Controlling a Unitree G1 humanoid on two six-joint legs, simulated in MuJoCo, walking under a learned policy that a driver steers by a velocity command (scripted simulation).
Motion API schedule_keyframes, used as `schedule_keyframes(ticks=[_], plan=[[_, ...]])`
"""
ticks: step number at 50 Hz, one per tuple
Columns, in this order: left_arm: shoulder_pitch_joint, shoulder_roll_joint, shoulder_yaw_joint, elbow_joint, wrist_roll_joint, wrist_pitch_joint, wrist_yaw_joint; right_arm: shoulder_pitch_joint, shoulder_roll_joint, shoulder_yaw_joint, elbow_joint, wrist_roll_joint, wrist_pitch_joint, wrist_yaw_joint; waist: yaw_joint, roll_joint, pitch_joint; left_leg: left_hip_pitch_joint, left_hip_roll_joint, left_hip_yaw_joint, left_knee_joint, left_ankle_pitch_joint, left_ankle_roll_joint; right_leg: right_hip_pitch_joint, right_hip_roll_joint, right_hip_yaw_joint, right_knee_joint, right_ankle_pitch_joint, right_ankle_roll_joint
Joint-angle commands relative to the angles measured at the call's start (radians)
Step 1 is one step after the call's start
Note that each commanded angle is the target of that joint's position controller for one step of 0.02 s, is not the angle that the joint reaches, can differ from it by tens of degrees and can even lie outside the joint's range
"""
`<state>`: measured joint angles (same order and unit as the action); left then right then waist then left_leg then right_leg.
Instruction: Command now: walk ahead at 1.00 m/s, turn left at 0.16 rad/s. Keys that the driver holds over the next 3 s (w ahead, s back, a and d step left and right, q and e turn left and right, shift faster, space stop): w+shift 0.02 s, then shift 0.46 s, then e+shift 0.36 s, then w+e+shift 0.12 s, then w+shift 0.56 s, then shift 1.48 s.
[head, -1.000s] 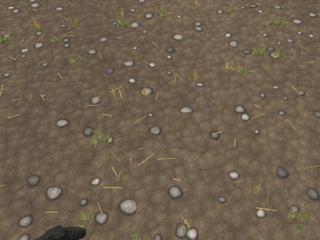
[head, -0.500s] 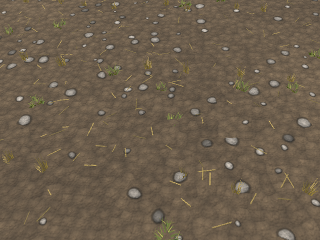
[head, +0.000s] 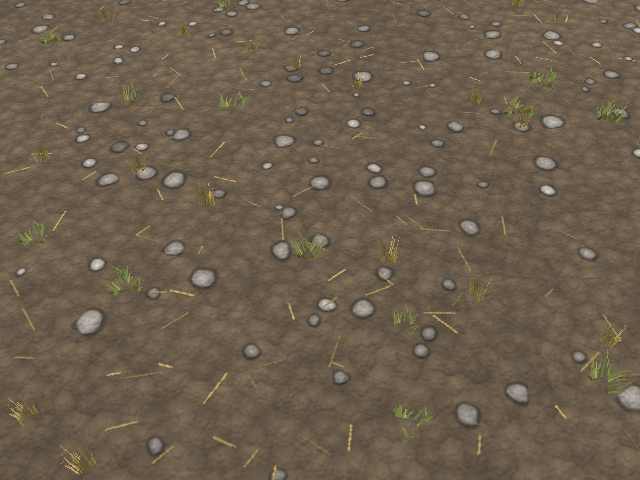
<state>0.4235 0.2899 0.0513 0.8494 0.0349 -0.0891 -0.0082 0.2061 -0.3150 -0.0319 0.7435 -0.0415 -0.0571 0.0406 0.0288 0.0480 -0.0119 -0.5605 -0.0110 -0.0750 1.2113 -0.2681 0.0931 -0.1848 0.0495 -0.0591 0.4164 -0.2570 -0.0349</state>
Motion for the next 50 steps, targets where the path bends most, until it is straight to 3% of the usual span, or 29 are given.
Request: schedule_keyframes(ticks=[1,3,4,6,7,8,10,11,12,13,14,15,16,18,20,22,25,29,33,35,36,37,38,39,40,42,44,46,50], plan=[[0.010,0.080,0.009,-0.028,-0.019,-0.037,-0.006,-0.102,-0.023,0.017,-0.120,-0.008,-0.003,0.015,-0.034,-0.105,0.110,-0.234,0.064,-0.018,-0.130,0.086,-0.021,0.034,-0.242,0.279,-0.332,0.001,-0.144],[0.004,0.049,-0.004,-0.013,-0.032,-0.040,-0.014,-0.172,-0.006,0.030,-0.135,-0.012,-0.012,0.018,-0.034,-0.065,0.134,-0.142,0.046,0.107,-0.314,0.207,-0.035,-0.007,-0.145,0.105,-0.320,0.481,-0.111],[-0.001,0.078,-0.001,-0.013,-0.034,-0.046,-0.014,-0.186,0.040,0.053,-0.156,-0.003,-0.026,0.026,-0.046,-0.116,0.133,-0.014,0.053,0.125,-0.491,0.292,-0.031,-0.067,-0.157,0.076,-0.306,0.655,-0.102],[0.071,0.095,0.001,0.032,-0.050,-0.058,-0.015,-0.237,0.043,0.058,-0.147,0.002,-0.038,0.030,-0.012,-0.100,0.118,0.130,0.002,0.174,-0.613,0.435,-0.018,-0.029,-0.163,0.057,-0.328,0.795,-0.083],[0.075,0.122,0.008,0.041,-0.049,-0.053,-0.013,-0.218,0.023,0.053,-0.131,0.000,-0.038,0.024,-0.019,-0.112,0.098,0.156,-0.023,0.180,-0.653,0.442,-0.007,0.040,-0.165,0.052,-0.299,0.831,-0.073],[0.063,0.198,0.027,0.016,-0.087,-0.043,0.013,-0.219,-0.044,0.016,-0.159,0.060,-0.061,0.008,-0.038,-0.151,0.021,0.173,-0.043,0.105,-0.674,0.412,-0.002,0.151,-0.202,0.092,-0.191,0.914,-0.071],[0.017,0.204,0.027,0.018,-0.064,-0.007,0.036,-0.064,-0.102,-0.013,-0.111,0.055,-0.069,-0.001,-0.142,-0.166,-0.091,0.307,-0.069,0.102,-0.733,0.447,0.023,0.249,-0.202,0.076,0.028,1.021,-0.031],[-0.019,0.188,0.022,0.006,-0.052,0.008,0.038,0.081,-0.110,-0.025,-0.059,0.045,-0.063,-0.008,-0.213,-0.161,-0.154,0.468,-0.028,0.087,-0.787,0.579,0.040,0.203,-0.173,0.053,0.231,0.998,0.004],[-0.015,0.118,0.003,-0.030,-0.024,0.010,0.038,0.222,-0.165,-0.034,-0.016,0.016,-0.051,-0.020,-0.227,-0.035,-0.281,0.769,0.159,-0.079,-0.669,0.954,0.085,-0.021,-0.090,0.043,0.579,0.543,0.037],[0.260,-0.063,-0.048,0.020,-0.025,0.007,0.013,0.211,-0.164,-0.016,-0.015,-0.019,-0.054,-0.010,-0.077,0.233,-0.483,1.100,0.455,-0.477,-0.593,1.326,0.327,-0.348,0.076,0.192,1.012,-0.426,0.078],[0.271,0.059,-0.027,0.061,-0.048,0.001,0.002,0.200,-0.100,-0.022,-0.026,0.008,-0.043,-0.003,-0.128,0.087,-0.579,1.050,0.421,-0.510,-0.662,1.161,0.336,-0.357,0.032,0.305,1.062,-0.397,0.063],[0.117,0.111,-0.011,0.011,-0.068,0.002,0.006,0.079,-0.074,-0.017,-0.044,0.033,-0.037,-0.006,-0.104,0.044,-0.382,0.874,0.366,-0.366,-0.715,1.053,0.298,-0.408,-0.030,0.244,0.987,-0.342,0.065],[0.007,0.121,-0.006,-0.022,-0.056,0.003,0.020,-0.005,-0.043,-0.008,-0.042,0.048,-0.036,-0.010,-0.071,-0.047,-0.224,0.676,0.307,-0.279,-0.771,0.966,0.249,-0.418,-0.075,0.183,0.897,-0.277,0.075],[-0.031,0.099,0.002,-0.030,-0.041,0.026,0.035,-0.045,-0.017,0.003,-0.028,0.027,-0.039,-0.012,-0.011,-0.060,-0.111,0.405,0.252,-0.195,-0.858,0.932,0.217,-0.315,-0.118,0.159,0.808,-0.204,0.094],[-0.003,0.030,-0.010,-0.026,-0.040,0.048,0.039,-0.071,-0.016,0.001,-0.007,0.010,-0.041,-0.007,0.031,-0.012,-0.104,0.256,0.226,-0.116,-0.902,0.925,0.213,-0.206,-0.135,0.148,0.684,-0.168,0.105],[-0.036,0.007,-0.017,-0.037,-0.033,0.056,0.047,-0.095,-0.038,-0.007,0.009,0.006,-0.036,-0.014,0.043,0.019,-0.114,0.192,0.192,-0.040,-0.910,0.924,0.193,-0.142,-0.132,0.124,0.513,-0.094,0.108],[-0.105,0.025,-0.013,-0.035,-0.036,0.069,0.047,-0.077,-0.057,-0.015,0.039,0.010,-0.020,-0.027,0.018,0.030,-0.152,0.204,0.183,0.004,-0.924,0.725,0.163,-0.079,-0.121,0.115,0.372,0.104,0.101],[-0.274,0.105,0.013,-0.113,-0.049,0.090,0.040,-0.057,-0.122,-0.044,0.056,0.024,0.012,-0.059,-0.038,0.044,-0.058,0.283,0.258,-0.036,-0.944,0.386,0.164,-0.237,-0.129,0.103,0.374,0.009,0.076],[-0.306,0.085,0.022,-0.156,-0.051,0.095,0.018,-0.042,-0.123,-0.059,0.052,0.046,0.049,-0.094,-0.051,0.041,-0.045,0.421,0.324,-0.054,-0.878,0.364,0.145,-0.301,-0.132,0.067,0.311,-0.082,0.046],[-0.251,0.073,0.031,-0.144,-0.055,0.094,0.002,-0.072,-0.121,-0.064,0.039,0.059,0.063,-0.103,-0.017,0.036,-0.061,0.422,0.292,0.012,-0.790,0.387,0.088,-0.197,-0.092,0.016,0.146,0.025,0.014],[-0.218,0.098,0.045,-0.137,-0.050,0.094,-0.001,-0.040,-0.105,-0.064,0.046,0.064,0.066,-0.103,-0.010,-0.002,-0.064,0.391,0.237,0.065,-0.698,0.319,0.031,-0.119,-0.081,0.051,0.042,0.152,-0.019],[-0.185,0.206,0.078,-0.144,-0.042,0.094,0.008,-0.016,-0.075,-0.060,0.030,0.040,0.064,-0.100,-0.033,-0.216,-0.061,0.232,0.118,0.178,-0.452,0.109,-0.061,-0.004,-0.227,0.297,-0.033,0.485,-0.093],[-0.142,0.293,0.098,-0.158,-0.025,0.089,0.010,-0.112,-0.050,-0.050,-0.034,0.011,0.056,-0.099,-0.003,-0.397,-0.055,-0.102,-0.075,0.156,-0.241,-0.339,-0.139,0.151,-0.398,0.624,-0.064,0.743,-0.286],[-0.102,0.236,0.086,-0.166,-0.013,0.075,0.010,-0.154,-0.067,-0.052,-0.044,0.009,0.046,-0.090,0.035,-0.260,-0.144,-0.155,-0.063,-0.002,-0.069,-0.388,-0.135,0.209,-0.398,0.630,-0.060,0.742,-0.324],[-0.150,0.216,0.084,-0.179,-0.019,0.064,0.015,-0.138,-0.073,-0.057,-0.036,0.032,0.045,-0.083,-0.001,-0.192,-0.149,-0.181,-0.043,-0.039,-0.022,-0.309,-0.128,0.217,-0.347,0.548,-0.037,0.726,-0.275],[-0.234,0.185,0.082,-0.215,-0.062,0.074,0.030,-0.132,-0.083,-0.064,-0.016,0.029,0.050,-0.095,-0.028,-0.106,-0.135,-0.184,-0.011,-0.051,-0.067,-0.186,-0.139,0.178,-0.284,0.466,-0.022,0.638,-0.197],[-0.203,0.161,0.077,-0.217,-0.080,0.088,0.041,-0.150,-0.069,-0.064,-0.032,0.036,0.035,-0.076,-0.033,-0.118,-0.167,-0.115,-0.011,-0.041,-0.205,-0.071,-0.136,0.131,-0.212,0.476,-0.098,0.113,-0.174],[-0.176,0.175,0.079,-0.226,-0.071,0.083,0.048,-0.206,-0.065,-0.065,-0.047,0.056,0.012,-0.055,-0.005,-0.182,-0.104,-0.116,-0.027,-0.037,-0.369,-0.025,-0.137,0.102,-0.206,0.555,-0.190,-0.264,-0.187],[-0.129,0.186,0.079,-0.221,-0.062,0.060,0.054,-0.257,-0.054,-0.062,-0.058,0.057,-0.042,-0.033,0.026,-0.213,-0.062,-0.042,-0.028,-0.032,-0.592,0.055,-0.144,0.090,-0.198,0.548,-0.187,-0.224,-0.185]])
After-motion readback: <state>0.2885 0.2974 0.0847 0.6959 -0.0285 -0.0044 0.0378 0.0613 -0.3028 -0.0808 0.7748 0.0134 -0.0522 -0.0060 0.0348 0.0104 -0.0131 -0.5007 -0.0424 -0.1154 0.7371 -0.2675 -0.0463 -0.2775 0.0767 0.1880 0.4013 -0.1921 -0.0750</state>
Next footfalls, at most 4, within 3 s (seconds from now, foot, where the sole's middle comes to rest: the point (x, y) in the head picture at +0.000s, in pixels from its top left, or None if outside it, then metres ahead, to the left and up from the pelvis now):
0.22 left None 0.43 0.08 -0.78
0.72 right None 0.43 -0.15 -0.78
1.20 left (344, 437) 0.61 0.01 -0.78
1.64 right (496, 331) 0.88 -0.36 -0.78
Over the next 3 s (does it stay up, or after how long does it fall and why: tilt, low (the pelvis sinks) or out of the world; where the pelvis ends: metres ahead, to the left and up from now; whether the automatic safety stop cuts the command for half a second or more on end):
stays up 1.02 -0.34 0.00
